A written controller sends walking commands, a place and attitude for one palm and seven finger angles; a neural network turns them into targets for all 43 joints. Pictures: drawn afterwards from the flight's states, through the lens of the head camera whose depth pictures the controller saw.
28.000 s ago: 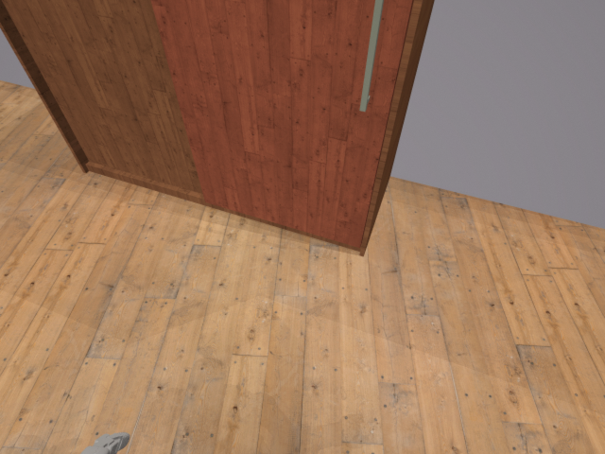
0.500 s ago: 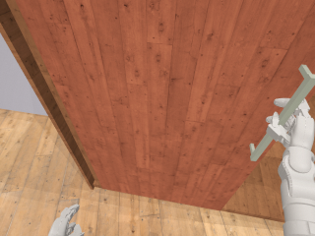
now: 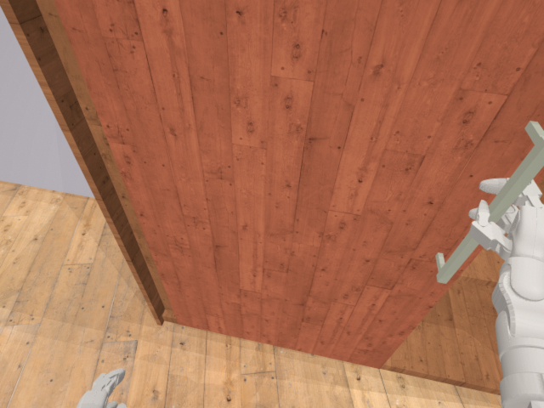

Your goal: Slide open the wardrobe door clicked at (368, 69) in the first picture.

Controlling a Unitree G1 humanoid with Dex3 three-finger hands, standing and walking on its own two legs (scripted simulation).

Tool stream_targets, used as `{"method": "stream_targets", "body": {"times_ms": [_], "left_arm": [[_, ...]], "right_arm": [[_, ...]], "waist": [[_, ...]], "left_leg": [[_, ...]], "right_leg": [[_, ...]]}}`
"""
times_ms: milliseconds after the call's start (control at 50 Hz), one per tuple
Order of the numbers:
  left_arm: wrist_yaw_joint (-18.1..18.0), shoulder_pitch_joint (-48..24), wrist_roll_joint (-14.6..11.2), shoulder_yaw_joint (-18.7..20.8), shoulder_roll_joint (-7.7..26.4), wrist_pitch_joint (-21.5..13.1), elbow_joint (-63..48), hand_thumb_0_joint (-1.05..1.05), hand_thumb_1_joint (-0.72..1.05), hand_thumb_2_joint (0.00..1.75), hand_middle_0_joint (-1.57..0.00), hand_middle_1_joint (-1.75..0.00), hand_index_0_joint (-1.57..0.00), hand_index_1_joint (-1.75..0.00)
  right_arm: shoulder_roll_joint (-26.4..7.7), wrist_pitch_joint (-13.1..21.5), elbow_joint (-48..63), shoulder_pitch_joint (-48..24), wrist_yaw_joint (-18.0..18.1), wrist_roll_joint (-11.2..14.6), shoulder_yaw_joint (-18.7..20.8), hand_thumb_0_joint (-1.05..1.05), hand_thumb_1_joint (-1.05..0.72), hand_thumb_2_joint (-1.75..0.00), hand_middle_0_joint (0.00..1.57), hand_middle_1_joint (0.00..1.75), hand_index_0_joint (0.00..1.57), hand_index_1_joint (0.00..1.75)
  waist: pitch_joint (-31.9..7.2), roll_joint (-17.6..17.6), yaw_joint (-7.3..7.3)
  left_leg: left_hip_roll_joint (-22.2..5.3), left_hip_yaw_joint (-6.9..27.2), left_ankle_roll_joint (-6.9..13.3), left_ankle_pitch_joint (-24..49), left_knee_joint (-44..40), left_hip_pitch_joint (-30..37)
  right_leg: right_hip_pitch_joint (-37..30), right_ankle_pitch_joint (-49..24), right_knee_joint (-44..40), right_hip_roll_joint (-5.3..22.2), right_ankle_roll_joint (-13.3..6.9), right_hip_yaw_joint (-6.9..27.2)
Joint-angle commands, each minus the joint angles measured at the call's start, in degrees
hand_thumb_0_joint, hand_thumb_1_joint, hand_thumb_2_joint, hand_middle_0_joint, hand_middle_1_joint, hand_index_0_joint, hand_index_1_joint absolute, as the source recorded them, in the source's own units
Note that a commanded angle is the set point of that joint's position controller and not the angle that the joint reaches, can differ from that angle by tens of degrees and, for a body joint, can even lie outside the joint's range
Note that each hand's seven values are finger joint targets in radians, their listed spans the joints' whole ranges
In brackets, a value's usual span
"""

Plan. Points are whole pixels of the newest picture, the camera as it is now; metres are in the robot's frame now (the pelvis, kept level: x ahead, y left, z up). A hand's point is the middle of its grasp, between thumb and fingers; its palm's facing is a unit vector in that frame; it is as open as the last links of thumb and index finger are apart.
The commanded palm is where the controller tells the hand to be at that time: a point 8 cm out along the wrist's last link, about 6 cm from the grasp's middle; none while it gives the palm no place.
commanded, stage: stop walking and hold the door there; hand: right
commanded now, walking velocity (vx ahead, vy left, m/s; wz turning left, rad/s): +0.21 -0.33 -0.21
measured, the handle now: (480, 216) +0.41 -0.30 +0.09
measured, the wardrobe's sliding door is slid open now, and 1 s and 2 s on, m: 0.63 0.63 0.63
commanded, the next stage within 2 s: loosen the grip on the handle in 1.16 s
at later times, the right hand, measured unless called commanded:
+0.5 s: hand (472, 227) +0.37 -0.27 +0.11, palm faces +0.27 +0.94 -0.20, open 5.1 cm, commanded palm +0.34 -0.31 +0.10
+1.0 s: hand (473, 227) +0.37 -0.27 +0.11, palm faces +0.25 +0.95 -0.18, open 5.0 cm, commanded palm +0.34 -0.32 +0.10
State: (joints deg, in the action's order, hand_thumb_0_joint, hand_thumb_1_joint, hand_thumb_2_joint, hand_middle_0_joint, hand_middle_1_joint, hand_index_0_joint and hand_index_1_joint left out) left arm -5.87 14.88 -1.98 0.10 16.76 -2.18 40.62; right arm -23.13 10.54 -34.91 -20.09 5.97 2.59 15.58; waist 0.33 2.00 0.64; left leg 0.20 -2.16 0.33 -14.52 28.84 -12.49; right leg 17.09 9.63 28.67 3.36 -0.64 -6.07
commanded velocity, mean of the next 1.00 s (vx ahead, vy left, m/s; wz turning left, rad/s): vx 0.05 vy -0.06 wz -0.04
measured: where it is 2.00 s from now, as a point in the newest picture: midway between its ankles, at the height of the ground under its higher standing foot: outside the picture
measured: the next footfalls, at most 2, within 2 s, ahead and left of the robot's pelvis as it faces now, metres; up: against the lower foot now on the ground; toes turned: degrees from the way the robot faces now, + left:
left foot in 0.52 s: +0.02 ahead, +0.03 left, +0.00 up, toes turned +2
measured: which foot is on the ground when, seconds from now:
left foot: down 0.00-0.24, up 0.26-0.50, down 0.52-1.00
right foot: down 0.00-1.00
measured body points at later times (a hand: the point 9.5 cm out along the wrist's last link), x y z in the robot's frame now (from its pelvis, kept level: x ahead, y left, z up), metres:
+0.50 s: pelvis -0.02 -0.06 -0.01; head +0.05 -0.05 +0.44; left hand +0.16 +0.12 -0.13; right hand +0.35 -0.32 +0.12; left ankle -0.03 +0.03 -0.72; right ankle +0.04 -0.15 -0.74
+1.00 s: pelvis -0.02 -0.06 +0.00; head +0.01 -0.06 +0.45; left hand +0.14 +0.19 -0.10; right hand +0.35 -0.32 +0.12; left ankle -0.02 +0.03 -0.74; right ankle +0.04 -0.15 -0.74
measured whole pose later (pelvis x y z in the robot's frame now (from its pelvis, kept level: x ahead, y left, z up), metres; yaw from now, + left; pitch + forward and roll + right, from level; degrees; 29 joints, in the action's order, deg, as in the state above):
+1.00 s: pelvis -0.02 -0.06 +0.00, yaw -2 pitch -1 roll +1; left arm -5.5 11.3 -1.2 -1.7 14.9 -1.6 37.5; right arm -18.0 7.1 -29.4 -24.6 5.4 3.8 8.3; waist 4.2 0.8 0.6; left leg 1.9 -4.7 2.5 -16.1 27.8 -10.8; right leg 17.6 10.2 28.8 2.1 -2.5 -7.9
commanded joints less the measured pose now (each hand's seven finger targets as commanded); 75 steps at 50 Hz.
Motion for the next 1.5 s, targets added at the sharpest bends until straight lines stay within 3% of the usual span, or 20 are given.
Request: {"method": "stream_targets", "body": {"times_ms": [0, 100, 180, 240, 280, 380, 460, 540, 620, 700, 780, 940, 1140, 1220, 1240, 1260, 1280, 1320, 1380, 1480], "left_arm": [[-0.13, -4.01, -0.23, 2.85, 6.55, -1.22, -7.82, 0.00, 0.90, 0.90, -0.20, -0.30, -0.20, -0.30], [0.51, -5.29, 0.41, 3.35, 6.42, -0.50, -7.89, 0.00, 0.90, 0.90, -0.20, -0.30, -0.20, -0.30], [0.65, -7.77, 0.73, 3.06, 4.75, -0.14, -8.16, 0.00, 0.90, 0.90, -0.20, -0.30, -0.20, -0.30], [1.56, -7.34, 0.32, 2.50, 4.45, -0.29, -11.14, 0.00, 0.90, 0.90, -0.20, -0.30, -0.20, -0.30], [1.42, -7.88, 0.12, 1.92, 3.30, -1.59, -11.09, 0.00, 0.90, 0.90, -0.20, -0.30, -0.20, -0.30], [1.13, -6.40, 0.18, 1.65, 4.00, -3.33, -10.07, 0.00, 0.90, 0.90, -0.20, -0.30, -0.20, -0.30], [1.18, -7.24, 0.82, -0.04, 3.40, -3.68, -9.97, 0.00, 0.90, 0.90, -0.20, -0.30, -0.20, -0.30], [0.57, -6.46, 0.39, 0.04, 3.19, -3.16, -9.93, 0.00, 0.90, 0.90, -0.20, -0.30, -0.20, -0.30], [0.01, -7.80, 0.33, -0.51, 2.71, -2.79, -9.86, 0.00, 0.90, 0.90, -0.20, -0.30, -0.20, -0.30], [-0.27, -7.21, 0.62, 0.21, 4.06, -2.08, -9.38, 0.00, 0.90, 0.90, -0.20, -0.30, -0.20, -0.30], [-0.10, -7.24, 1.19, 0.49, 4.63, -2.06, -9.77, 0.00, 0.90, 0.90, -0.20, -0.30, -0.20, -0.30], [-0.47, -5.61, 0.59, 0.85, 5.00, -1.56, -9.87, 0.00, 0.90, 0.90, -0.20, -0.30, -0.20, -0.30], [-0.92, -5.05, 0.39, 0.39, 5.04, -1.04, -8.57, 0.00, 0.90, 0.90, -0.20, -0.30, -0.20, -0.30], [-1.09, -4.57, 0.35, 0.48, 5.19, -0.84, -7.97, 0.00, 0.90, 0.90, -0.20, -0.30, -0.20, -0.30], [1.50, -3.25, 0.60, 5.41, 6.47, -2.57, -10.65, 0.00, 0.90, 0.90, -0.20, -0.30, -0.20, -0.30], [2.07, -6.12, 2.20, 3.03, 6.49, -6.09, -7.69, 0.00, 0.90, 0.90, -0.20, -0.30, -0.20, -0.30], [3.19, -0.09, 0.26, 4.86, 7.03, -8.56, -9.15, 0.00, 0.90, 0.90, -0.20, -0.30, -0.20, -0.30], [3.85, -0.74, 1.02, 3.78, 7.14, -8.64, -7.30, 0.00, 0.90, 0.90, -0.20, -0.30, -0.20, -0.30], [3.99, -3.21, 0.42, 2.81, 6.98, -7.81, -8.32, 0.00, 0.90, 0.90, -0.20, -0.30, -0.20, -0.30], [3.15, -4.21, -0.96, 1.74, 6.48, -7.18, -9.26, 0.00, 0.90, 0.90, -0.20, -0.30, -0.20, -0.30]], "right_arm": [[-13.99, 1.40, 6.46, -16.73, 0.31, -0.97, 2.35, 0.00, -0.90, -0.90, 0.45, 1.40, 0.45, 1.40], [-14.19, 2.11, 9.06, -20.62, 0.25, -1.18, 3.45, 0.00, -0.90, -0.90, 0.45, 1.40, 0.45, 1.40], [-8.71, 3.28, 15.40, -25.34, -0.56, -0.66, -1.57, 0.00, -0.90, -0.90, 0.45, 1.40, 0.45, 1.40], [-1.15, 4.77, 20.84, -25.55, -1.52, -0.46, -7.81, 0.00, -0.90, -0.90, 0.45, 1.40, 0.45, 1.40], [-2.30, 5.13, 26.79, -28.81, -1.11, 0.18, -7.42, 0.00, -0.90, -0.90, 0.45, 1.40, 0.45, 1.40], [-1.40, 1.10, 28.50, -27.54, -1.22, 0.50, -8.18, 0.00, -0.90, -0.90, 0.45, 1.40, 0.45, 1.40], [-1.43, -0.08, 29.47, -28.93, -1.08, 0.27, -8.29, 0.00, -0.90, -0.90, 0.45, 1.40, 0.45, 1.40], [-5.87, -0.79, 24.74, -27.95, -0.56, 0.64, -4.13, 0.00, -0.90, -0.90, 0.45, 1.40, 0.45, 1.40], [-5.28, -0.81, 20.55, -26.41, -0.48, 0.59, -3.56, 0.00, -0.90, -0.90, 0.45, 1.40, 0.45, 1.40], [-3.51, 0.32, 20.22, -25.17, -0.85, 0.41, -4.90, 0.00, -0.90, -0.90, 0.45, 1.40, 0.45, 1.40], [-1.57, 1.44, 22.79, -26.19, -0.82, 0.40, -7.36, 0.00, -0.90, -0.90, 0.45, 1.40, 0.45, 1.40], [-5.91, 0.08, 15.74, -22.95, -0.48, 0.52, -3.87, 0.00, -0.90, -0.90, 0.45, 1.40, 0.45, 1.40], [-5.39, 0.49, 10.55, -23.54, -1.06, 0.77, -4.56, 0.00, -0.90, -0.90, 0.45, 1.40, 0.45, 1.40], [-7.39, 0.76, 8.24, -22.87, -0.91, 0.64, -2.99, 0.00, -0.90, -0.90, 0.45, 1.40, 0.45, 1.40], [-35.73, 1.95, 22.31, -59.73, -1.94, -5.64, 16.73, 0.00, -0.90, -0.90, 0.45, 1.40, 0.45, 1.40], [-9.29, -2.93, 0.18, -47.93, -5.68, -4.94, -1.35, 0.00, -0.78, -0.84, 0.45, 1.40, 0.45, 1.40], [-3.73, -2.74, 10.95, -40.56, -7.59, -1.39, -2.15, 0.00, -0.66, -0.78, 0.45, 1.40, 0.45, 1.40], [-6.08, -1.24, 10.26, -24.72, -7.23, 0.86, 3.83, 0.00, -0.42, -0.67, 0.45, 1.40, 0.45, 1.40], [-2.59, 0.95, 10.64, -28.83, -4.84, 0.28, -2.80, 0.00, -0.05, -0.49, 0.45, 1.40, 0.45, 1.40], [-5.89, 2.01, 9.99, -34.60, -3.09, -1.17, -4.55, 0.00, 0.55, -0.20, 0.42, 1.37, 0.42, 1.37]], "waist": [[-5.70, -5.74, -0.20], [-6.19, -12.61, -1.57], [-7.49, -5.48, 0.36], [-12.67, 15.18, 0.15], [-14.59, 8.27, 0.15], [-17.64, 1.71, 0.31], [-19.09, 4.41, -0.59], [-17.53, -12.04, 0.01], [-14.06, -9.41, -1.32], [-15.39, -0.04, -1.20], [-13.53, 6.10, -0.83], [-13.08, -2.06, -0.35], [-11.93, -2.58, -0.55], [-11.24, -3.65, -0.71], [-4.69, -10.18, -2.78], [-24.29, -8.96, 3.37], [-31.67, 1.24, 0.22], [-24.74, 7.00, -1.97], [-12.22, -6.52, 1.62], [-10.87, -1.24, 1.35]], "left_leg": [[-14.20, 14.05, 3.12, -6.47, -11.86, -3.37], [-23.86, 16.40, 7.78, 9.95, -8.29, 6.20], [-15.80, 3.78, 0.91, 11.40, 3.79, -3.62], [-3.99, -3.02, -2.64, -19.36, 26.14, -11.49], [-4.00, -1.47, -2.37, -21.08, 31.82, -15.35], [-3.03, -0.91, -2.29, -13.58, 21.54, -10.83], [-2.21, -0.17, -0.93, -6.10, 2.79, 0.74], [-13.54, 12.66, 3.39, 20.09, -4.38, 9.87], [-15.78, 11.49, 4.34, 35.88, -1.97, 13.80], [-8.14, 3.85, -0.14, 14.85, 0.80, 3.75], [-2.95, 2.55, -0.36, -8.49, 4.23, -1.16], [-9.38, 9.16, 1.40, 5.94, -8.08, 3.94], [-7.40, 6.85, -0.25, 6.15, -6.74, 1.22], [-8.04, 7.80, -0.33, 6.49, -7.68, 1.02], [-6.93, 11.76, -2.82, 17.77, -11.87, -5.40], [-0.72, 1.51, 2.25, 32.24, 0.99, 1.75], [-0.37, -1.40, 2.41, 26.15, 1.55, 0.26], [0.34, 0.11, 1.47, 10.45, -2.79, -8.65], [-0.06, 0.38, 0.63, 5.49, -4.97, -9.59], [-0.92, 3.41, 0.70, -8.17, -6.10, -12.06]], "right_leg": [[-1.18, 7.60, 3.11, 0.49, 0.25, 3.93], [8.05, 14.11, 11.85, -0.29, 1.04, 7.19], [-9.45, -2.46, -3.76, -0.41, 0.76, 2.72], [-11.04, -11.77, -8.67, 13.45, -8.74, 20.92], [-16.84, -19.57, -5.75, 14.74, -12.42, 22.82], [-19.89, -23.32, -3.72, 12.87, -9.90, 17.19], [-15.98, -16.50, -3.20, 12.33, -6.56, 14.94], [-4.88, -4.17, 4.93, 3.10, 0.68, 5.41], [0.92, 7.06, 4.15, 0.19, 1.28, 5.22], [-12.39, -16.99, -3.42, 7.11, -1.63, 9.75], [-12.54, -8.83, -10.98, 14.30, -5.57, 21.41], [-6.25, -2.81, -2.03, 6.15, -0.26, 7.15], [-8.38, -5.74, -3.26, 7.34, -1.38, 8.40], [-7.64, -5.22, -2.57, 6.62, -1.27, 7.69], [-6.50, -3.99, 1.17, 4.51, -2.65, 3.83], [-10.52, -19.03, -4.55, -2.13, -2.22, 3.43], [-20.70, -29.79, -2.25, -0.97, -0.33, 5.09], [-25.13, -25.27, -0.37, -0.38, 0.56, 7.02], [-11.73, -3.71, -1.33, -1.20, -2.17, 5.37], [-6.82, 10.69, -2.07, -2.49, -2.34, 5.11]]}}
